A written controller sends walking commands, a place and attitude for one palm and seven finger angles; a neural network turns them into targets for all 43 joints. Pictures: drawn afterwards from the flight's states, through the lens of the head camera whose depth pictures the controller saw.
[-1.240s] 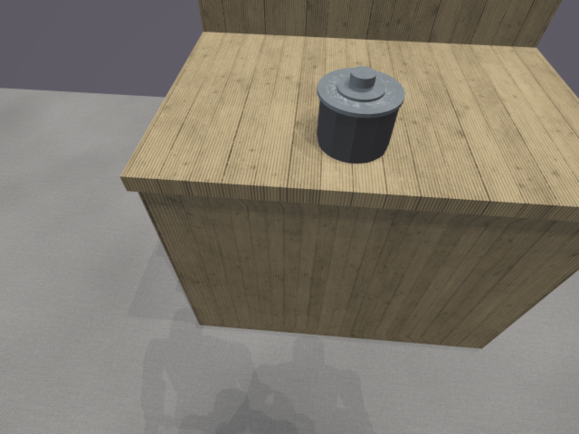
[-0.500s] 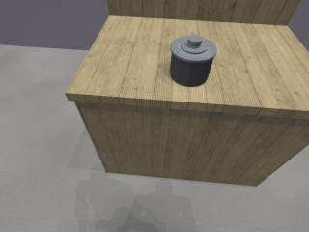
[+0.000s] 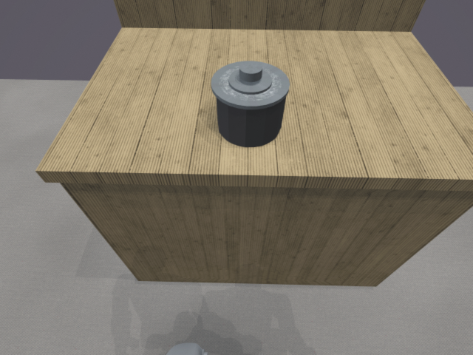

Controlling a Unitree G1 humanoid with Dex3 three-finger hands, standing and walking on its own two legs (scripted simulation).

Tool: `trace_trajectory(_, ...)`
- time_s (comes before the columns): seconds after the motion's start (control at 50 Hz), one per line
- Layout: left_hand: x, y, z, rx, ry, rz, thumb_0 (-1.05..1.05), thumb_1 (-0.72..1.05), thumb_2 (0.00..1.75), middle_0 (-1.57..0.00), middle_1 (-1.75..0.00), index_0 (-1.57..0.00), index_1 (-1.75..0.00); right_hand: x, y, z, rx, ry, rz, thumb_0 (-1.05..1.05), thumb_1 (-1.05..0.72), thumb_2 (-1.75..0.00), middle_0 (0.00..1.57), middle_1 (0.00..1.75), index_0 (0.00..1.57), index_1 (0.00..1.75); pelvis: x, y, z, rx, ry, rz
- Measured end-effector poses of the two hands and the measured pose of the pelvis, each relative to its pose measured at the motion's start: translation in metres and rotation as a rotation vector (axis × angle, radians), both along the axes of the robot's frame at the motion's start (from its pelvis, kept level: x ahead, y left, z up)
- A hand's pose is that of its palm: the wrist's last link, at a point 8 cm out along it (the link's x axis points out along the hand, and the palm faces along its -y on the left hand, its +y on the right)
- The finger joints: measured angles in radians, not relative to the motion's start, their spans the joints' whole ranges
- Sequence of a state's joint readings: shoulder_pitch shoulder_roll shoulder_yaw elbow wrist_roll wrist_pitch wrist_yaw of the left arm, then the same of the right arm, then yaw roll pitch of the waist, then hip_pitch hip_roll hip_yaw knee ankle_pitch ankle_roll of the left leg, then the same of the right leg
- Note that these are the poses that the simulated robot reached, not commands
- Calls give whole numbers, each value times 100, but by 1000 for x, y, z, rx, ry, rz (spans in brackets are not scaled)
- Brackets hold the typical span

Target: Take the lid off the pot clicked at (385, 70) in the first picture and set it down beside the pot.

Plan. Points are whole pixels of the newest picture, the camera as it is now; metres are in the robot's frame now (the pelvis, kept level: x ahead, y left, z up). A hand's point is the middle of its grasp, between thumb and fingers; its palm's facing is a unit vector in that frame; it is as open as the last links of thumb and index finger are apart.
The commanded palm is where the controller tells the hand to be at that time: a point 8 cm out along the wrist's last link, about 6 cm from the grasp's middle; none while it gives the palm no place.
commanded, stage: take the last steps up to it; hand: left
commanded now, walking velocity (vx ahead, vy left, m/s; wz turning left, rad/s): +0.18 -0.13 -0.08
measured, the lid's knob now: (250, 71) +0.61 +0.01 +0.15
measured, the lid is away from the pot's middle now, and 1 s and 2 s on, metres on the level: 0.00 0.00 0.00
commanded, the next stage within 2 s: come to a stop and stand still in 0.10 s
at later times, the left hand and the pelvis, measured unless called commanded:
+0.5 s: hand (169, 319) +0.21 +0.16 -0.17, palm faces +0.03 -0.96 -0.27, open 7.3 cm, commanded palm none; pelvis +0.13 -0.05 +0.00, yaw -1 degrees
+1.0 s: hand out of the picture +0.14 +0.18 -0.19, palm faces +0.08 -0.96 -0.26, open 7.4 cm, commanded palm none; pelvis +0.09 -0.02 -0.02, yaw +1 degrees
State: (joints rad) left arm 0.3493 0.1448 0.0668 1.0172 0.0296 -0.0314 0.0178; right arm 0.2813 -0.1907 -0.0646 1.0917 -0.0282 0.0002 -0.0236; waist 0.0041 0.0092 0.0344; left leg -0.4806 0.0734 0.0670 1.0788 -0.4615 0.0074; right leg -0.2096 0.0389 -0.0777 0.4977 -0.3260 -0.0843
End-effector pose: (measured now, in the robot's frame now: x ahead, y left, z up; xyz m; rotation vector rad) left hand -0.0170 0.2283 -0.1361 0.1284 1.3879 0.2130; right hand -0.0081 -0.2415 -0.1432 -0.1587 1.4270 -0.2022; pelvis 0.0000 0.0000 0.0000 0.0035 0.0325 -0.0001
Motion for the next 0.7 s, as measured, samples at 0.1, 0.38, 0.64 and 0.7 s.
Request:
trace_trajectory(0.1,18,-19,-5,-53,64,-18,0,91,90,-20,-30,-19,-30,85,-4,9,-11,-155,12,1,-91,-90,20,30,20,30,34,-5,2,-6,3,-21)
trace_trajectory(0.38,164,-23,-19,-36,-43,-62,1,93,90,-20,-30,-20,-30,182,-6,12,-33,-219,12,-1,-95,-90,20,30,21,30,113,-22,-4,3,-29,-45)
trace_trajectory(0.64,217,-41,10,121,-159,-107,0,92,90,-20,-30,-19,-30,203,-90,-12,-34,-141,13,0,-92,-90,20,30,20,30,128,-69,-11,22,-26,-12)
trace_trajectory(0.7,207,-46,12,114,-141,-97,0,91,90,-20,-30,-20,-30,208,-94,-5,-41,-155,30,0,-92,-90,20,30,20,30,125,-69,-6,27,-24,-9)
